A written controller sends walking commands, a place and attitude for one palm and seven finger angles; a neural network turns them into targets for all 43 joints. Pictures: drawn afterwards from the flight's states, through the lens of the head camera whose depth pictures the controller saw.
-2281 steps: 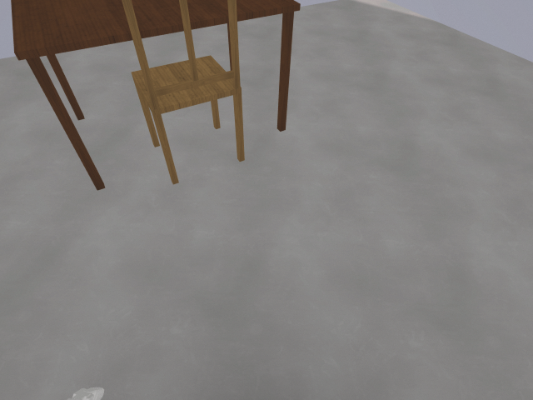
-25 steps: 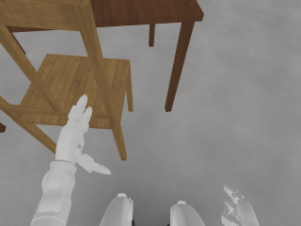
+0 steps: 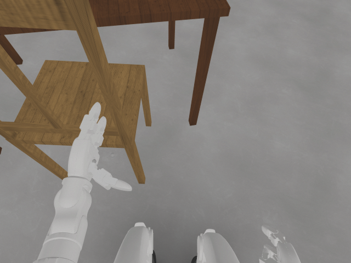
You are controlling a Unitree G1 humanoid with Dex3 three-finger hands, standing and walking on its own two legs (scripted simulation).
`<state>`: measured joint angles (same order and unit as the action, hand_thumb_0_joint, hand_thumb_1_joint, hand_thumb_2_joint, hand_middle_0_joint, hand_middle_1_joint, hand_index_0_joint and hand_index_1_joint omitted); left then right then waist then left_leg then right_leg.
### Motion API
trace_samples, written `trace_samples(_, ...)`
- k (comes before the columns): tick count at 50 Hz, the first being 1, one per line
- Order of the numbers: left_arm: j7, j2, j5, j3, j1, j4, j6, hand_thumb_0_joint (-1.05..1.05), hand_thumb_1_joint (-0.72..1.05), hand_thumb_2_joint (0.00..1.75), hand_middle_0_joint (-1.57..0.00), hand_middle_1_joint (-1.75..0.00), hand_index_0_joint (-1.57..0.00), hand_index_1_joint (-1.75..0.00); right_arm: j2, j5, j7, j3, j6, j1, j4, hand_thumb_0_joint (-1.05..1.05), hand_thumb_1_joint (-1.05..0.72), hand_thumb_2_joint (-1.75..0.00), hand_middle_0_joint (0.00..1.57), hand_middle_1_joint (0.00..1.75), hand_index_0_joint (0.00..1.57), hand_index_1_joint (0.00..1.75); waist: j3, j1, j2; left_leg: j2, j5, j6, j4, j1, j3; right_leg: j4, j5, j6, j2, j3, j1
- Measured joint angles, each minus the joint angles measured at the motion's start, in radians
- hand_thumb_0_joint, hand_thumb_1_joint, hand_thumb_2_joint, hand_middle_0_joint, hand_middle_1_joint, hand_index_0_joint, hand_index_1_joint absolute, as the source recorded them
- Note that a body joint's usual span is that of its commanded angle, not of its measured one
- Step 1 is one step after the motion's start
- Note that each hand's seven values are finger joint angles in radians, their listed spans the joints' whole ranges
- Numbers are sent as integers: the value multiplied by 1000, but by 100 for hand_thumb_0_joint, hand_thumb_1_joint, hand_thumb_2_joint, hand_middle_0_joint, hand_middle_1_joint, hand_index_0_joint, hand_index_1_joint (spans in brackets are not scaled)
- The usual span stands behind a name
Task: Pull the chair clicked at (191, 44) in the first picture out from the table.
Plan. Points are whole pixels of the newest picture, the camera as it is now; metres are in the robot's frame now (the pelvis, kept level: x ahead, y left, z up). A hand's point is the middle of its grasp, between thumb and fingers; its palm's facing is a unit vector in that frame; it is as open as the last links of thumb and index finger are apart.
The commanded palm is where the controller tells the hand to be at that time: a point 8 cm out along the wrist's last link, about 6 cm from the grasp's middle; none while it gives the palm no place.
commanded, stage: aim the fingers beside a spindle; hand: left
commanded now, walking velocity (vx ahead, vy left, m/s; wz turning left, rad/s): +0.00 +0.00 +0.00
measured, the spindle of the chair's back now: (27, 89) +0.49 +0.37 +0.06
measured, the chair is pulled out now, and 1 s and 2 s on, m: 0.12 0.12 0.11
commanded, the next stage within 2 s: push the fingers through the gap in 0.34 s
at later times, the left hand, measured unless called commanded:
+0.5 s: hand (113, 155) +0.34 +0.15 +0.02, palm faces -0.05 -1.00 -0.03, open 17.0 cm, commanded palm +0.33 +0.20 +0.03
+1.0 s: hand (113, 141) +0.38 +0.15 +0.02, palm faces -0.04 -1.00 -0.03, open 16.9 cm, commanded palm +0.38 +0.19 +0.03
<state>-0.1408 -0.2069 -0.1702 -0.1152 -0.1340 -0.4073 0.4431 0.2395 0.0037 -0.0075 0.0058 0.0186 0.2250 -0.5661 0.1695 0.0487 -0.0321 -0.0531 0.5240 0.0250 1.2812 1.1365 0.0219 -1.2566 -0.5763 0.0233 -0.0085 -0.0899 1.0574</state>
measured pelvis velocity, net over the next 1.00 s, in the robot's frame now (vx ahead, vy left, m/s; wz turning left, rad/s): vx -0.01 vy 0.00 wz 0.02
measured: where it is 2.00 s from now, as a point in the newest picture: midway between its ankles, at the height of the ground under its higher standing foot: outside the picture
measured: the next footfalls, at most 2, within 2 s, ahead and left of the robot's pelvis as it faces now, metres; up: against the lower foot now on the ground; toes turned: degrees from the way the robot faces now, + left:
none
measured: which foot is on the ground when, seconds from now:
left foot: down 0.00-1.00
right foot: down 0.00-1.00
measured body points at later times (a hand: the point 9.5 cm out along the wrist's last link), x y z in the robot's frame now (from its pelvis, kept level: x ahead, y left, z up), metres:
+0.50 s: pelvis +0.00 +0.00 +0.00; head +0.10 +0.01 +0.44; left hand +0.34 +0.20 +0.03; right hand +0.16 -0.25 -0.11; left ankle +0.04 +0.11 -0.62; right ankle +0.01 -0.11 -0.62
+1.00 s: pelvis -0.01 +0.00 -0.01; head +0.10 +0.02 +0.43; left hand +0.37 +0.21 +0.03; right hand +0.12 -0.25 -0.12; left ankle +0.04 +0.11 -0.62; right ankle +0.01 -0.11 -0.62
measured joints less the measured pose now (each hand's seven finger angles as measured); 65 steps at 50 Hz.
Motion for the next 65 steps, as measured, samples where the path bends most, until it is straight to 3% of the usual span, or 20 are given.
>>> trace_samples(24,-4,1,0,12,-1,-3,10,-1,-50,30,-6,-8,-6,-8,1,1,-5,0,3,-24,10,1,-91,-90,20,30,20,30,1,-7,0,3,1,-6,3,1,-10,-4,-5,6,-1,-8,-3)
trace_samples(35,3,-5,8,-2,-103,-71,1,-1,-50,30,-6,-8,-6,-8,0,-2,-9,3,5,-19,-12,1,-91,-90,20,30,21,30,1,4,-1,3,2,-4,13,21,-10,-12,-5,3,-1,-8,17)
trace_samples(49,-2,-20,21,-14,-218,-203,51,-1,-50,30,-16,-14,-8,-9,9,0,-19,5,-1,2,-50,1,-91,-90,20,30,21,30,-3,4,2,12,-14,1,24,55,-22,-20,6,1,-9,-19,42)
trace_samples(60,28,-37,40,-37,-375,-369,26,-1,-50,30,-17,-15,-6,-8,9,-3,-14,15,-12,5,-52,0,-91,-90,20,30,21,30,-5,29,-1,14,-33,7,31,85,-20,-26,26,-3,-11,-18,71)
trace_samples(65,41,-39,43,-54,-368,-362,29,-1,-50,30,-11,-12,-6,-8,6,-7,-5,14,-23,21,-39,0,-91,-90,20,30,21,30,-4,48,-3,6,-31,11,23,81,-7,-17,31,-7,-4,-4,74)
